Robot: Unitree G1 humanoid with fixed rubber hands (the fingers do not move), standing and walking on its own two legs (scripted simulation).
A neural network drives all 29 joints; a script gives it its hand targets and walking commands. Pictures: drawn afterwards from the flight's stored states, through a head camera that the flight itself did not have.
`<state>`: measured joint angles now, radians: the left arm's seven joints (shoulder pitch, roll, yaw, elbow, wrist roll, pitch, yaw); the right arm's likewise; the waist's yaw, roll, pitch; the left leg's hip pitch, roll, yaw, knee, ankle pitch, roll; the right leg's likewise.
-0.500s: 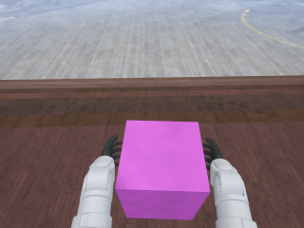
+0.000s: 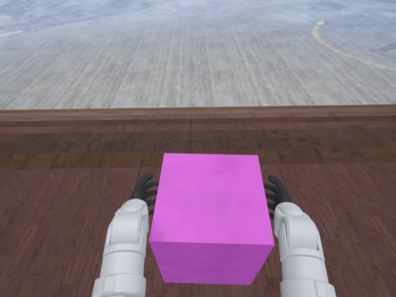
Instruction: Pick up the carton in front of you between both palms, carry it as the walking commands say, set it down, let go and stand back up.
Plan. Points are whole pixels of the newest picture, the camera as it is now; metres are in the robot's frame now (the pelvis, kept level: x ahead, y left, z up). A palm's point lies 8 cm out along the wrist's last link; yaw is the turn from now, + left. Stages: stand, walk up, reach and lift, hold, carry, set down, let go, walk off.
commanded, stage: hold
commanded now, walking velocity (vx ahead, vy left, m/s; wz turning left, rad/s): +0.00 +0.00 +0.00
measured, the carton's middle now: (209, 221) +0.30 +0.00 -0.03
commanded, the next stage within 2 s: carry in 0.04 s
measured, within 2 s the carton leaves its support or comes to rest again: neither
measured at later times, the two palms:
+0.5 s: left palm (143, 156) +0.40 +0.16 +0.09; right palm (272, 161) +0.39 -0.14 +0.09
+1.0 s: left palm (141, 99) +0.67 +0.22 +0.07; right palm (234, 101) +0.67 -0.08 +0.08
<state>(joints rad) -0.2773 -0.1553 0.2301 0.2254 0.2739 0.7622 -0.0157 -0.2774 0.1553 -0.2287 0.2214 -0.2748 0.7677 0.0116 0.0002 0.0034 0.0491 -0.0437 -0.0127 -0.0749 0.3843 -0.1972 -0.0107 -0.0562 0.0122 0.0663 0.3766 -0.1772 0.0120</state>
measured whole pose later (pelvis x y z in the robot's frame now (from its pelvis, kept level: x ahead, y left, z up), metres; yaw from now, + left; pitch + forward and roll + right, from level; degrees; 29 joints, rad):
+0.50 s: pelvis +0.12 +0.01 -0.01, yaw +1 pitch +5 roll -2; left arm -0.24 -0.12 0.12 -0.17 0.11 1.13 0.07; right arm -0.19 0.12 -0.14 -0.23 -0.12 1.15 -0.09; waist -0.01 0.04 -0.18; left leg -0.23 0.06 0.03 0.61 -0.42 0.00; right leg -0.32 0.00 -0.19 0.44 -0.18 -0.02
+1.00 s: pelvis +0.40 +0.07 +0.00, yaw +0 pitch +5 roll -1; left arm -0.19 -0.14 0.12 -0.33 0.10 1.24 0.10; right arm -0.18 0.14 -0.12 -0.32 -0.10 1.22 -0.09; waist -0.02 -0.01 -0.07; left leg -0.29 0.04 0.26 0.40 -0.21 0.07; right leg -0.54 -0.10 -0.09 1.06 -0.30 -0.01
